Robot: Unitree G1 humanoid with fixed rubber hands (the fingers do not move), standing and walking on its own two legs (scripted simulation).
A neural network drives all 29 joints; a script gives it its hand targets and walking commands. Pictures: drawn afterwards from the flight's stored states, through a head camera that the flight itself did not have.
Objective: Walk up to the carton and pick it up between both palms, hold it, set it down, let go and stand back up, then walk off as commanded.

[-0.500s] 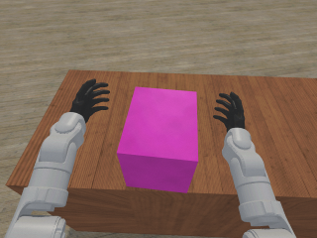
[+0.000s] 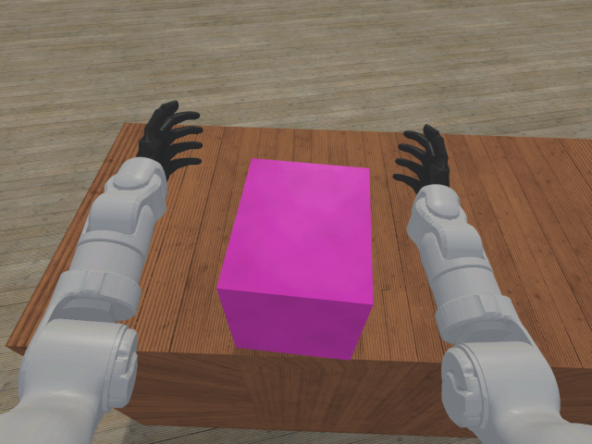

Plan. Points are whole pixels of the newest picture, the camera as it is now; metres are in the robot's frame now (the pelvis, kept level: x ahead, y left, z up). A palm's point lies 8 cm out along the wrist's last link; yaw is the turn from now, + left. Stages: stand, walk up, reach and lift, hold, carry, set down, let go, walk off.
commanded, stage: reach and lift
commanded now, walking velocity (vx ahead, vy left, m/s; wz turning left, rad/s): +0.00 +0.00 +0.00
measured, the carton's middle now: (301, 259) +0.39 +0.01 +0.00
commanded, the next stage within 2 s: none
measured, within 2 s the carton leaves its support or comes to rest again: neither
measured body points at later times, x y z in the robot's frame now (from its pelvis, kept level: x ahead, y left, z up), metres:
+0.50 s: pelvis -0.01 +0.00 -0.01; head +0.06 +0.01 +0.44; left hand +0.45 +0.17 +0.08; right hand +0.43 -0.17 +0.06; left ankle -0.04 +0.09 -0.74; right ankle +0.01 -0.13 -0.75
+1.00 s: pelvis -0.02 +0.00 -0.02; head +0.08 +0.01 +0.42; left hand +0.46 +0.14 +0.05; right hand +0.43 -0.15 +0.03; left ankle -0.04 +0.09 -0.74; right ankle +0.01 -0.13 -0.75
